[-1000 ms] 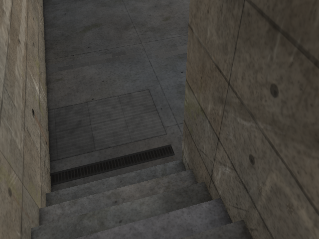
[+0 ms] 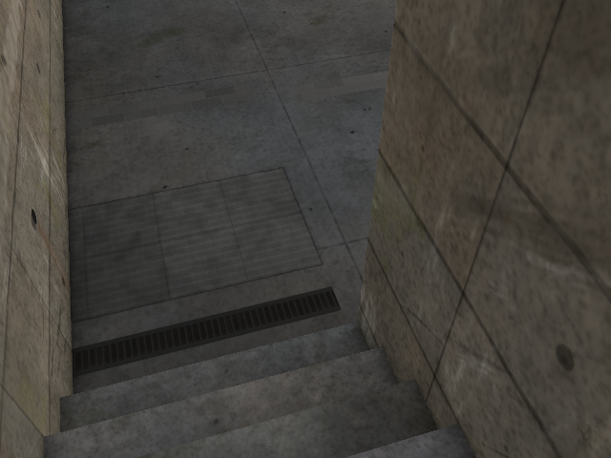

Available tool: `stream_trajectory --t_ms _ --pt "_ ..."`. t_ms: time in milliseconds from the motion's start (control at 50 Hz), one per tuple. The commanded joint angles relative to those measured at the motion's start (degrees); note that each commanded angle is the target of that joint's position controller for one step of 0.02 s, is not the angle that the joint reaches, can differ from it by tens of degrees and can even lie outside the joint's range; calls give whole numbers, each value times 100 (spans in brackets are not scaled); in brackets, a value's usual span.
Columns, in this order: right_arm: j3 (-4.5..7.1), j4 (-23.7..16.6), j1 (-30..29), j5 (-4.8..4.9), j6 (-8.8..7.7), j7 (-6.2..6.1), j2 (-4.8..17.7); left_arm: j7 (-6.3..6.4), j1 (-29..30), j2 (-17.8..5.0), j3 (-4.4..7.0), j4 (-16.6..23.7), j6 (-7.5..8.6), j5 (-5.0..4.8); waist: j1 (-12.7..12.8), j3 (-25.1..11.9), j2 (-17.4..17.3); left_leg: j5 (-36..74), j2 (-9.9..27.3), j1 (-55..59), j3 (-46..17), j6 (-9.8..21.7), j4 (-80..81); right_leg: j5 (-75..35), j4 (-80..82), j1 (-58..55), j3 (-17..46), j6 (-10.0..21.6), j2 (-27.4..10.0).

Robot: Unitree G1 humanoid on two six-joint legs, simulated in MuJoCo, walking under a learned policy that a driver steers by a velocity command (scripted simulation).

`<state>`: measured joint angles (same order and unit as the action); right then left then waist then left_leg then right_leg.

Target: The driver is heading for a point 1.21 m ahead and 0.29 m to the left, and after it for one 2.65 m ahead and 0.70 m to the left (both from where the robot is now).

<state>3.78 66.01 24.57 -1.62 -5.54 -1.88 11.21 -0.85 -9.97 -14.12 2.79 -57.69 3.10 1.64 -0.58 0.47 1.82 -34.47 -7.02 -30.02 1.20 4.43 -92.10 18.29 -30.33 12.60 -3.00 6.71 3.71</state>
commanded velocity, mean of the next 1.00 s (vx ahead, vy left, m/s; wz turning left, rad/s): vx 0.50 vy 0.00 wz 0.00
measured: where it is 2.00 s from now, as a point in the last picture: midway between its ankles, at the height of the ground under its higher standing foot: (283, 403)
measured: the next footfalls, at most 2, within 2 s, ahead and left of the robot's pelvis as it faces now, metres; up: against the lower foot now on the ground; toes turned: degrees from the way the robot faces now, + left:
left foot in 0.30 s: +0.23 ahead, +0.14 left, -0.19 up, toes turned +3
right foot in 0.84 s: +0.53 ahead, +0.00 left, -0.38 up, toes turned -1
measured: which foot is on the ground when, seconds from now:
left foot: up 0.00-0.28, down 0.30-0.84, up 0.86-1.00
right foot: down 0.00-0.30, up 0.32-0.82, down 0.84-1.00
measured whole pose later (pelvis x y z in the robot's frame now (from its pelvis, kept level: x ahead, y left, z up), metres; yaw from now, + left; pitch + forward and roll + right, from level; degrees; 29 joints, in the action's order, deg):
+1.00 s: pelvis +0.50 +0.07 -0.39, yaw +0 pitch -1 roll +0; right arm 1.9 60.5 19.4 -4.4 -2.3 -0.5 12.2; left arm 1.2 -22.7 -11.7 1.6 -61.2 2.4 -0.3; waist -1.9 0.1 -1.4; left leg -17.1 -1.2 -39.0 -5.5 0.7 -80.3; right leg 20.8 -37.3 15.5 -2.7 4.8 2.8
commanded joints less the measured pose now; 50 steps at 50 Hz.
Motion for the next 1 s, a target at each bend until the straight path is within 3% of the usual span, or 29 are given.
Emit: stream_trajectory --t_ms 20,40,60,80,100,160,220,280,300,320,360,400,420,460,480,520,560,640,740,760,780,820,840,860,900,920,940,960,1000 --pt "52 -127 835 -344 119 38 237 243 -1402 -233 -49 -548 110 -135 -311 270 -151 1661 523 -2327 -1130 -149 2088 -4849 -8 -1516 1426 567 -1765" --pt "42 -518 340 -387 333 -58 191 335 -718 -882 124 -388 165 -9 -356 -27 998 1700 908 -2066 -1338 -403 1791 -4284 -255 -501 3093 1625 -2973" --pt "75 -429 132 -474 509 -129 531 299 -1215 -626 77 -467 212 -35 -186 -226 25 1993 774 -1767 -1000 -623 1477 -5012 -360 -173 2845 1680 -2574" --pt "47 -518 -14 -340 608 -118 528 238 -1395 -610 74 -539 233 -41 -155 -296 94 2252 755 -1408 -847 -647 1356 -4557 -552 218 2588 1503 -2373" --pt "145 -691 -634 -169 501 -42 786 240 -1553 -66 2 -766 305 -108 -166 162 -571 3826 891 -1740 -1328 -560 2723 -2842 -1017 284 1938 929 -1645" --pt "-150 -941 -1030 -64 358 250 95 385 -833 -146 -68 -447 352 -217 -390 322 -512 6994 604 1641 -178 -521 4866 808 -1368 3271 914 322 -619" --pt "-206 -877 -683 -8 465 230 216 262 -1085 -431 36 -402 285 -164 -314 532 134 5999 376 2504 382 -439 4780 -249 -2293 3144 826 267 -876" --pt "55 -603 285 75 420 243 781 377 -1900 -313 55 -626 -104 147 -293 557 138 4492 921 2401 46 -3 7720 -2786 -4906 1091 887 526 -723" --pt "195 -248 1626 50 405 310 1053 341 -1556 -280 90 -605 -109 101 -1111 128 -269 5433 1056 3925 -9 307 7071 -2139 -7398 2181 839 455 -262" --pt "81 -204 1609 6 313 437 1230 305 -2101 370 40 -305 -57 -197 -462 -190 -1704 9777 2390 5044 -1154 643 5120 3501 -10073 4316 494 225 681" --pt "-39 -363 1228 -8 292 556 1011 413 -2189 -74 93 -192 -113 -248 -111 -291 -845 6770 2644 4356 -1554 701 5436 2092 -8996 5347 850 464 147" --pt "-3 -354 1083 -36 225 400 1160 391 -1284 -188 121 38 -271 77 -162 129 -892 2797 3085 2796 -2924 1406 6398 1542 -8537 5566 940 97 -146" --pt "-245 -309 791 -82 112 385 535 358 -968 -213 171 45 -336 130 82 755 -232 2406 2534 1911 -2414 809 6174 36 -7305 5568 1444 -112 -208" --pt "-456 -490 173 39 -36 257 282 235 -693 126 34 243 -434 68 550 1126 -264 2972 2090 -156 -1633 293 6478 -1368 -4927 4129 1094 -585 -159" --pt "-494 -499 75 105 -73 186 308 181 -502 245 -6 212 -498 203 529 1010 -496 3022 1949 -625 -1598 372 6590 -1814 -4315 3322 663 -706 -182" --pt "-302 -552 268 98 -67 165 998 168 -1057 127 47 -220 -592 210 634 419 -804 3903 1987 -197 -1695 344 6294 -2556 -4382 2613 601 -642 -249" --pt "-354 -378 635 234 -106 124 608 91 -228 -91 127 6 -445 50 272 800 -701 2474 1651 919 -1697 381 5718 -3783 -2874 3732 1122 -434 -314" --pt "-337 -524 362 117 7 91 379 -63 764 78 22 265 -200 9 -116 774 -378 930 1259 301 -1308 504 5280 -5206 -1098 2165 529 -462 -220" --pt "-301 -232 1059 -129 33 62 339 13 1305 -30 -57 662 -103 -201 -956 1397 -616 3517 1186 1668 -1530 690 4230 -3798 808 2300 431 -370 -457" --pt "-273 -195 1118 -169 55 29 386 20 1016 -121 -54 585 -92 -193 -933 1281 -578 4102 1206 1863 -1492 696 3937 -3624 1231 2023 304 -362 -514" --pt "-250 -177 627 -172 101 9 562 42 -208 -317 49 166 -115 -125 -339 686 -1046 4910 1471 1632 -1777 785 3165 -3995 756 1008 555 -182 -838" --pt "-210 -144 412 -147 122 5 606 41 -2205 -789 228 -539 -117 -121 591 -331 -423 5699 1100 1324 -1092 490 763 -4158 1375 -1225 97 -15 -707" --pt "-61 -281 305 -84 137 53 893 21 -2470 -878 295 -603 -179 -47 850 -76 759 1984 150 22 -310 356 -1704 -4148 1906 -2104 371 259 -1056" --pt "-122 -458 892 85 87 7 398 -73 -2510 -799 176 -581 -166 2 313 -732 1342 -2015 -39 -2236 -342 159 -2632 -7175 -982 -4048 1166 498 -2062" --pt "-98 -532 412 -66 144 -35 612 -54 -2286 -423 68 -227 -225 -76 466 -551 193 -948 378 -3354 -735 228 -1835 -4328 -299 -3284 1688 1100 -2381" --pt "-121 -725 352 -141 118 78 576 82 -1819 -675 128 -130 -187 -104 94 -376 443 147 682 -3134 -928 57 -512 -1165 240 -2079 2369 1388 -2625" --pt "-121 -714 -155 -373 137 178 547 171 -1496 -218 18 -97 -110 -160 75 51 61 1216 696 -2953 -1086 -142 27 -356 442 -1097 2268 1184 -2155" --pt "-188 -968 -480 -348 237 223 338 292 -1164 -155 -114 -18 -6 -315 -221 567 193 2551 749 -1820 -1022 -522 1808 -1390 668 702 1996 1100 -2133" --pt "-192 -652 -103 -361 466 138 155 308 -1604 -450 -80 -120 169 -201 -302 264 283 3123 609 -155 -221 -684 2237 -3863 424 1662 1317 1042 -1750"
Keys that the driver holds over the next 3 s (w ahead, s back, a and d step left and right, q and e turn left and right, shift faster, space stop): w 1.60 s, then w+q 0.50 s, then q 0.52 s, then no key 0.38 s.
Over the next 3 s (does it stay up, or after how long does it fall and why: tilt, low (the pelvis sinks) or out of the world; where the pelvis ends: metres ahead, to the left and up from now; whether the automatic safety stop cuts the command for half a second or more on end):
stays up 1.43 0.13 -1.14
